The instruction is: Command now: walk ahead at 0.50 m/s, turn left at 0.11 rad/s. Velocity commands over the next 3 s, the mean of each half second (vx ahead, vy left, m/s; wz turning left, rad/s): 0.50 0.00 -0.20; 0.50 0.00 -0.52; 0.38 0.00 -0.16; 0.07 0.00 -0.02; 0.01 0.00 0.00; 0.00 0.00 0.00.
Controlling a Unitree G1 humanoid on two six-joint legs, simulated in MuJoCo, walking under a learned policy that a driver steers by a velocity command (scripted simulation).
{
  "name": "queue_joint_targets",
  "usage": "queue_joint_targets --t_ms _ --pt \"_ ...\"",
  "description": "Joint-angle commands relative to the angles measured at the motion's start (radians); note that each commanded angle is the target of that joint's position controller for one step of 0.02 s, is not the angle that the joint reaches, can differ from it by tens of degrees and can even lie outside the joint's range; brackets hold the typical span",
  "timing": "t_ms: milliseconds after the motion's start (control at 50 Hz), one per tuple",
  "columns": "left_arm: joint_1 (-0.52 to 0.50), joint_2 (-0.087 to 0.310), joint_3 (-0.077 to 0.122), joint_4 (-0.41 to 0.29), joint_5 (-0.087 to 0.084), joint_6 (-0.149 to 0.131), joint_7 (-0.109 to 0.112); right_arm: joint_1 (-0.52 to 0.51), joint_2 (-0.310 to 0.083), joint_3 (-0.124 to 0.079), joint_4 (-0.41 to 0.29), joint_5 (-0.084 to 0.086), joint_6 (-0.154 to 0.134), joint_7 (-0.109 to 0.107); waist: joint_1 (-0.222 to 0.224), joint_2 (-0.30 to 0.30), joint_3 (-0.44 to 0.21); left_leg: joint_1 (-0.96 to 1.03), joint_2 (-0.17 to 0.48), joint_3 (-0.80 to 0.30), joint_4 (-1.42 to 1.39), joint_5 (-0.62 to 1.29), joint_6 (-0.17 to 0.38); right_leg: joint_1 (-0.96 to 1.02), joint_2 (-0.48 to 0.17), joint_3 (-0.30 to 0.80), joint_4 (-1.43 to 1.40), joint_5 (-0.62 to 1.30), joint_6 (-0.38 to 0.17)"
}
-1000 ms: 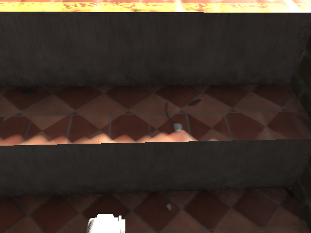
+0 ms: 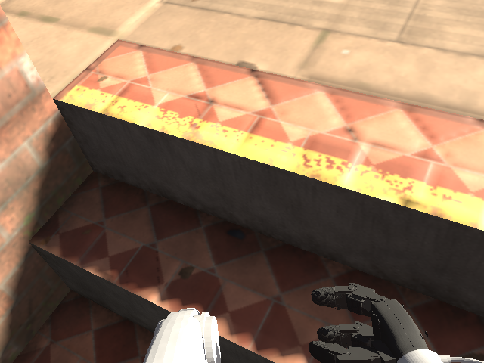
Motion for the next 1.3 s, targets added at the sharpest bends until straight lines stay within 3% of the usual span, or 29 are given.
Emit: queue_joint_targets --t_ms 20,40,80,100,120,140,160,180,260,280,360,540,640,680,700,720,740,780,820,860,900,920,1060,1160,1200,1240,1260,1280,1300 --pt "0.310 0.334 0.053 0.128 0.068 0.011 -0.076 -0.233 0.055 0.036 -0.192 -0.035 0.067 0.060 -0.111 -0.579 -0.204 0.765 -0.147 0.187 -0.417 -0.152 -0.030 -0.255 -0.220 0.105 -0.083 1.691 -0.403" --pt "0.189 0.412 0.088 0.036 0.031 -0.013 -0.127 -0.090 -0.091 -0.031 -0.175 0.035 0.031 0.044 -0.132 -0.520 -0.160 0.844 -0.195 0.200 -0.546 -0.119 -0.032 0.044 -0.136 -0.042 0.138 2.155 -0.315" --pt "0.225 0.257 0.067 0.013 0.121 -0.049 -0.182 0.421 -0.195 -0.071 0.026 0.018 0.020 0.000 -0.286 -0.090 -0.502 1.510 -0.006 -0.487 -0.851 0.023 0.199 -0.585 -0.028 0.164 0.691 1.547 -0.276" --pt "0.104 0.253 0.102 -0.010 0.090 -0.037 -0.195 0.710 -0.313 -0.115 0.183 -0.062 0.030 -0.019 -0.364 0.128 -0.520 1.546 0.121 -0.934 -1.231 0.012 0.260 -0.706 0.161 0.231 1.088 0.545 -0.238" --pt "-0.171 0.286 0.139 -0.155 -0.110 -0.086 -0.067 0.498 -0.305 -0.196 0.214 -0.011 -0.023 -0.080 -0.257 -0.023 -0.423 1.447 0.231 -1.002 -1.343 -0.398 0.124 -0.714 0.190 0.136 1.623 0.256 -0.123" --pt "-0.351 0.171 0.114 -0.270 -0.103 -0.091 -0.003 0.355 -0.305 -0.204 0.236 -0.007 -0.052 -0.114 -0.220 -0.025 -0.238 1.240 0.222 -0.847 -1.328 -0.350 0.069 -0.854 0.174 0.129 1.903 0.281 -0.095" --pt "-0.235 0.023 0.069 -0.117 -0.018 -0.044 -0.090 0.477 -0.250 -0.150 0.268 0.010 -0.113 -0.043 -0.244 0.209 0.058 0.989 0.263 -0.940 -1.351 -0.504 0.133 -1.086 0.187 0.365 2.129 0.343 -0.137" --pt "-0.394 0.081 0.092 -0.359 -0.055 -0.059 0.024 0.282 -0.132 -0.167 0.354 -0.006 -0.113 -0.092 -0.073 -0.034 0.065 0.974 0.195 -0.641 -1.335 -0.476 -0.010 -1.005 0.163 0.133 2.061 0.231 -0.129" --pt "-0.334 0.053 0.065 -0.372 -0.036 -0.028 0.063 0.468 -0.040 -0.151 0.486 -0.026 -0.201 -0.119 -0.070 -0.007 0.053 1.313 0.150 -0.413 -1.347 0.054 -0.019 -1.121 0.192 0.123 1.958 0.161 -0.142" --pt "-0.411 0.106 0.066 -0.314 0.012 0.042 -0.053 0.472 0.036 -0.090 0.414 -0.046 -0.163 -0.048 -0.156 0.051 0.088 1.337 0.153 -0.517 -1.379 0.146 0.055 -1.334 0.244 0.287 2.033 0.192 -0.257" --pt "-0.355 0.080 0.032 -0.338 0.014 0.061 -0.109 0.501 -0.134 -0.107 0.472 -0.086 -0.167 -0.029 -0.042 -0.018 -0.019 1.381 0.222 -0.302 -1.542 0.171 0.099 -1.494 0.234 0.227 2.244 0.059 -0.283" --pt "-0.824 0.180 0.002 -0.503 -0.065 0.118 -0.083 0.770 -0.123 -0.037 0.593 -0.151 -0.196 -0.020 -0.101 0.118 0.081 1.233 0.154 0.031 -1.729 0.206 0.023 -1.575 0.070 -0.029 2.076 0.220 -0.318" --pt "-0.678 0.192 0.014 -0.484 -0.027 0.173 -0.103 0.566 -0.407 -0.111 0.574 -0.028 -0.193 0.053 0.034 0.260 -0.130 1.512 0.346 0.101 -1.574 1.868 0.207 -1.071 0.316 -0.239 1.429 -0.266 -0.168" --pt "-0.749 0.206 0.013 -0.475 -0.065 0.162 -0.078 0.870 -0.282 -0.072 0.657 -0.101 -0.200 0.080 -0.099 0.209 -0.223 1.395 0.351 -0.012 -1.472 2.189 0.219 -0.755 0.369 -0.191 1.259 -0.276 -0.219" --pt "-0.585 0.221 0.032 -0.477 -0.060 0.198 -0.092 0.747 -0.406 -0.123 0.673 -0.096 -0.181 0.084 0.058 0.298 -0.265 1.429 0.296 0.025 -1.367 2.117 0.199 -0.704 0.388 -0.119 1.109 -0.162 -0.209" --pt "-0.292 0.162 0.043 -0.283 -0.022 0.119 -0.031 0.538 -0.433 -0.194 0.421 0.104 -0.215 -0.071 0.105 0.055 -0.384 1.439 0.183 0.137 -1.063 1.696 0.064 -0.396 0.445 -0.108 1.012 -0.382 -0.141" --pt "-0.058 0.276 0.053 -0.237 0.024 0.174 -0.038 0.508 -0.254 -0.123 0.611 -0.107 -0.153 0.084 0.217 0.044 -0.283 0.839 0.112 -0.088 -0.809 0.768 0.028 -0.268 0.255 0.451 0.722 -0.102 -0.289" --pt "-0.058 0.310 0.084 -0.191 0.030 0.154 -0.038 0.338 -0.134 -0.127 0.526 -0.013 -0.133 0.082 0.139 -0.190 -0.017 0.468 -0.096 -0.393 -0.097 0.616 0.017 -0.565 0.130 0.757 0.499 -0.713 -0.293" --pt "-0.405 0.108 0.051 -0.139 -0.007 0.103 0.075 0.289 -0.021 -0.090 0.241 -0.068 -0.229 -0.013 -0.122 -0.090 -0.021 0.640 -0.148 -0.247 0.005 0.377 -0.046 -0.688 0.189 0.596 0.513 -0.659 -0.276" --pt "-0.452 0.123 0.028 -0.148 -0.002 0.045 -0.036 0.279 -0.162 -0.100 0.349 -0.034 -0.167 0.000 -0.053 -0.118 0.082 0.342 -0.127 -0.400 0.135 0.250 0.000 -0.746 0.197 0.564 0.456 -0.543 -0.245" --pt "-0.379 0.161 0.075 -0.065 -0.021 -0.014 0.054 0.229 0.028 -0.053 0.140 -0.105 -0.220 -0.046 -0.144 -0.052 0.065 0.449 -0.116 -0.232 0.122 0.245 -0.058 -0.656 0.182 0.518 0.366 -0.438 -0.276" --pt "-0.393 0.182 0.043 -0.090 0.022 0.002 0.002 0.220 -0.172 -0.082 0.276 -0.028 -0.154 -0.022 -0.048 0.022 0.057 0.206 -0.123 -0.313 0.177 0.259 -0.052 -0.631 0.188 0.536 0.397 -0.351 -0.270" --pt "-0.104 0.136 0.031 0.050 0.077 -0.014 -0.026 -0.017 -0.123 -0.039 0.166 -0.042 -0.157 -0.046 0.003 -0.012 0.078 -0.244 -0.058 -0.293 0.579 -0.060 0.052 -0.355 0.050 0.549 0.344 -0.243 -0.245" --pt "-0.177 0.237 0.049 -0.036 -0.008 -0.022 -0.064 -0.375 -0.084 -0.025 -0.019 -0.036 -0.080 -0.028 0.002 -0.166 0.058 0.690 -0.004 -0.013 -0.201 -0.201 -0.101 -1.012 -0.027 0.438 -0.137 -0.313 -0.261" --pt "-0.204 0.312 0.052 -0.083 0.002 -0.052 -0.103 -0.203 -0.193 -0.060 0.028 -0.024 -0.102 -0.005 -0.092 -0.251 -0.039 0.714 -0.116 -0.019 -0.309 -0.158 -0.096 -0.643 -0.083 0.320 -0.084 0.457 -0.289" --pt "-0.111 0.231 0.060 -0.014 -0.079 -0.025 -0.014 0.263 -0.206 -0.110 0.142 -0.004 -0.141 -0.055 -0.211 -0.112 -0.260 1.095 0.020 -0.432 -0.735 -0.402 0.017 -0.402 0.053 0.053 0.469 1.453 -0.176" --pt "-0.199 0.203 0.072 -0.099 0.052 -0.049 -0.091 0.469 -0.382 -0.121 0.270 -0.075 -0.111 -0.012 -0.238 0.275 -0.407 1.188 0.043 -0.928 -1.127 -0.399 0.132 -0.664 0.218 0.229 0.825 0.531 -0.140" --pt "-0.073 0.093 0.050 -0.018 -0.062 -0.034 -0.034 0.527 -0.345 -0.151 0.277 -0.011 -0.122 -0.061 -0.186 0.353 -0.415 1.417 0.219 -1.306 -1.507 -0.725 0.125 -0.735 0.295 0.245 1.359 0.348 -0.120" --pt "-0.295 0.251 0.128 -0.075 -0.016 -0.036 -0.073 0.542 -0.408 -0.131 0.295 -0.044 -0.145 -0.013 -0.254 0.331 -0.022 1.018 0.145 -1.280 -1.419 -0.828 -0.013 -1.036 0.344 0.445 1.715 0.380 -0.107"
